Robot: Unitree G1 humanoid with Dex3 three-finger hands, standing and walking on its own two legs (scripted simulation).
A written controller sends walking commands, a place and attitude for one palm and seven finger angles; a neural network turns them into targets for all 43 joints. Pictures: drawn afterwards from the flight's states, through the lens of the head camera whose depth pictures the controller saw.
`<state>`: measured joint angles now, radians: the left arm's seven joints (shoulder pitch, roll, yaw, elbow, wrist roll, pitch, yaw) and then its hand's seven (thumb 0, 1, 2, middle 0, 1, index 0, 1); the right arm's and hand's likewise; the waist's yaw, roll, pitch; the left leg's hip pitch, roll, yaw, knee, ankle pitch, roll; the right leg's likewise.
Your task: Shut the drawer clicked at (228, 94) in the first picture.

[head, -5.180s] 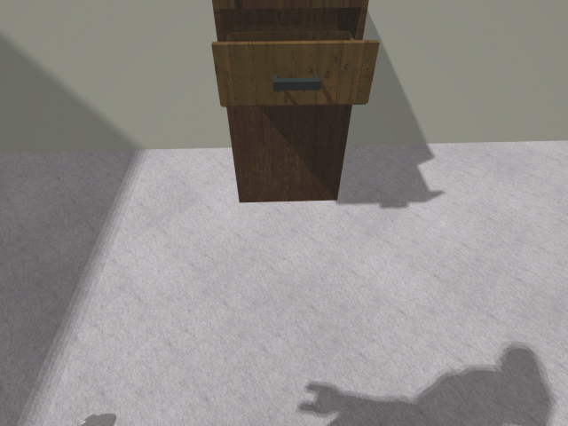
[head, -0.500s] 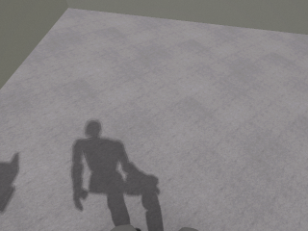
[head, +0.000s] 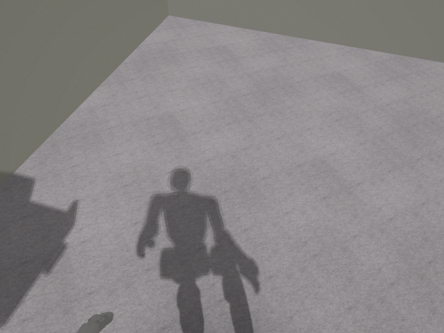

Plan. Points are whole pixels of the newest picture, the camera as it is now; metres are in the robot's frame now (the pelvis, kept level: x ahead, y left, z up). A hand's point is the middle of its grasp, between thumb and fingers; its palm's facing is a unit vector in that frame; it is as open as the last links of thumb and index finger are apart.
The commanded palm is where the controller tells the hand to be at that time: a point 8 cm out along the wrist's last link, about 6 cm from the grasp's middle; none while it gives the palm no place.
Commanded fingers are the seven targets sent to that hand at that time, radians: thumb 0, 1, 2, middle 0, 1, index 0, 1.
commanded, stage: turn to face it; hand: left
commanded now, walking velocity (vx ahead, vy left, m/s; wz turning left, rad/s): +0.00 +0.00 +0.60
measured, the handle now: out of the picture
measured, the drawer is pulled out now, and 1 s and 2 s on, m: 0.29 0.29 0.29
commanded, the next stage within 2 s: take the last steps up to it in 1.96 s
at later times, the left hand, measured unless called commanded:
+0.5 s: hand out of the picture -0.02 +0.15 -0.16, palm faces +0.34 -0.90 -0.27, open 7.4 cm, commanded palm none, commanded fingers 0.00 0.90 0.90 -0.20 -0.30 -0.20 -0.30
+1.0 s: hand out of the picture -0.03 +0.26 -0.16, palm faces +0.60 -0.76 -0.26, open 7.4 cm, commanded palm none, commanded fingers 0.00 0.90 0.90 -0.20 -0.30 -0.20 -0.30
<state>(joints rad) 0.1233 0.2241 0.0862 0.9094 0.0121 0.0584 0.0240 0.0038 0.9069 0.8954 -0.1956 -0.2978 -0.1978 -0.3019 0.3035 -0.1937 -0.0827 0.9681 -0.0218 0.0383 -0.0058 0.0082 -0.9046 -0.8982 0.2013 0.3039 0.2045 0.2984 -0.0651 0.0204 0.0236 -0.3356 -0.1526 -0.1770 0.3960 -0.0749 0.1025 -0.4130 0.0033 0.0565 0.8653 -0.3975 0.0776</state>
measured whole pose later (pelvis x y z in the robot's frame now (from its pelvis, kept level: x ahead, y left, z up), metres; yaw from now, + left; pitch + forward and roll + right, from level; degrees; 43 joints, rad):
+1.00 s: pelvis +0.00 +0.01 +0.00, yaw +36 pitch +0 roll -1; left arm 0.13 0.27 0.07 0.86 0.01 0.06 0.01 0.00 0.91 0.90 -0.20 -0.30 -0.20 -0.30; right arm 0.20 -0.20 -0.05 0.91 -0.01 0.03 0.01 0.01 -0.90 -0.90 0.20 0.30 0.21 0.30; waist -0.01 -0.02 0.08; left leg -0.22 -0.07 -0.09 0.46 -0.24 0.06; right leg -0.50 -0.09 0.02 1.04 -0.38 0.12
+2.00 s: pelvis -0.03 -0.01 +0.00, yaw +68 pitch -2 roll -1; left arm 0.23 0.25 0.06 0.95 0.01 0.06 0.01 0.01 0.91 0.90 -0.20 -0.30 -0.20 -0.30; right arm 0.16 -0.17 -0.02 0.93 -0.01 0.02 -0.01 0.01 -0.90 -0.90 0.20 0.30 0.20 0.30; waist 0.03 -0.03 0.06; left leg -0.16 -0.04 0.00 0.43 -0.23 0.07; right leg -0.45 -0.10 -0.02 1.06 -0.38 0.10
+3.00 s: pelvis -0.04 +0.16 +0.00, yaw +72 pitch -3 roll +1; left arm 0.32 0.18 0.07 1.08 0.03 -0.01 0.01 0.01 0.91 0.90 -0.19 -0.30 -0.19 -0.30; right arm 0.23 -0.14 -0.05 1.01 -0.01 -0.09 -0.03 -0.04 -0.96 -0.90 0.20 0.30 0.20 0.30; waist 0.02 -0.05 0.00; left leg -0.12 -0.01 0.19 0.40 -0.23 0.06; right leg -0.53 -0.11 -0.06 1.15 -0.26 0.01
